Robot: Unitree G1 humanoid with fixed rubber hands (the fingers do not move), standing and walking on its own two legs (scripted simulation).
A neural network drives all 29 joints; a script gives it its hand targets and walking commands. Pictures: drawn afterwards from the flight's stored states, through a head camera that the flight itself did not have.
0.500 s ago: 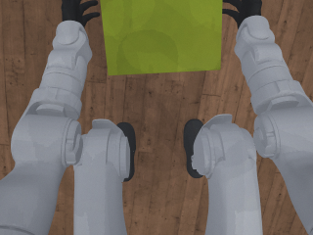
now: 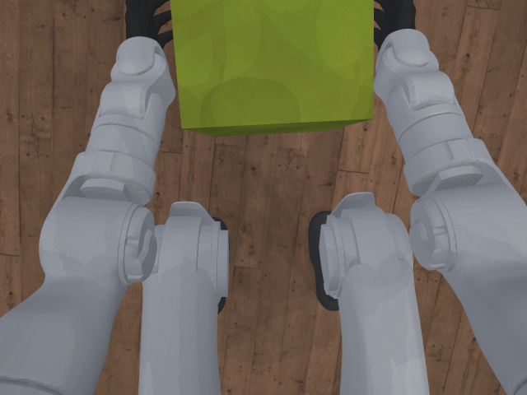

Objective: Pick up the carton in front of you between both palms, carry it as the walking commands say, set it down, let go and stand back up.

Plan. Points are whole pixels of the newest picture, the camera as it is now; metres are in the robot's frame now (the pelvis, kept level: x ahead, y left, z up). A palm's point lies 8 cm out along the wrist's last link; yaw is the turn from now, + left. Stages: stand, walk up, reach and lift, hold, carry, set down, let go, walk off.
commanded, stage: reach and lift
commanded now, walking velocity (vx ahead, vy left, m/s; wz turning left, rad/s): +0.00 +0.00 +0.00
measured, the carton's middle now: (270, 58) +0.51 -0.01 -0.21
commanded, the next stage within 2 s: none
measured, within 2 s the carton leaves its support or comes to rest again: neither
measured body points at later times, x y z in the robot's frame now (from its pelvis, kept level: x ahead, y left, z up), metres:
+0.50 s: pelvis +0.00 +0.00 +0.12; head +0.25 -0.01 +0.50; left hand +0.50 +0.14 +0.05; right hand +0.49 -0.16 +0.05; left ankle +0.11 +0.13 -0.33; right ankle +0.11 -0.13 -0.33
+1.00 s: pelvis +0.05 +0.00 +0.26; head +0.20 +0.00 +0.68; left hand +0.46 +0.14 +0.21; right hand +0.45 -0.16 +0.21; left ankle +0.11 +0.13 -0.33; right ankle +0.11 -0.13 -0.33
